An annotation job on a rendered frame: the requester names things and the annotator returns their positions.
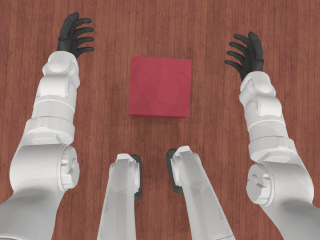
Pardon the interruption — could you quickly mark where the right robot forearm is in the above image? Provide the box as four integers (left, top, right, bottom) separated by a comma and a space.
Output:
239, 71, 314, 200

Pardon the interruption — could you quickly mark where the right robot hand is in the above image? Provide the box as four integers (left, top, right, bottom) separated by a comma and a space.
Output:
224, 31, 264, 82

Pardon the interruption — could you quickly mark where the left robot hand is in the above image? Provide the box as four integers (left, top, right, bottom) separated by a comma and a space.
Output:
56, 12, 95, 60

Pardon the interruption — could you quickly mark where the robot left foot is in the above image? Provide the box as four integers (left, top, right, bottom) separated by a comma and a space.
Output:
130, 154, 143, 201

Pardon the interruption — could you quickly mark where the left robot upper arm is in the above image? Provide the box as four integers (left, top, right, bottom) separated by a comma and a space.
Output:
0, 143, 80, 240

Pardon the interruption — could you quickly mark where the right robot upper arm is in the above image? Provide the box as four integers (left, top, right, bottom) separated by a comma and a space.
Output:
246, 161, 320, 240

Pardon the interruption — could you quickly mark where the robot right shin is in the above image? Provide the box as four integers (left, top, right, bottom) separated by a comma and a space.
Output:
174, 145, 201, 186

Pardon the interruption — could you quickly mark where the carton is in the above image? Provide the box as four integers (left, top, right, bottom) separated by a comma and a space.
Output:
128, 55, 192, 119

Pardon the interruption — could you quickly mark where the left robot forearm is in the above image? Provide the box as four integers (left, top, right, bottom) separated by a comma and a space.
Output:
9, 51, 80, 190

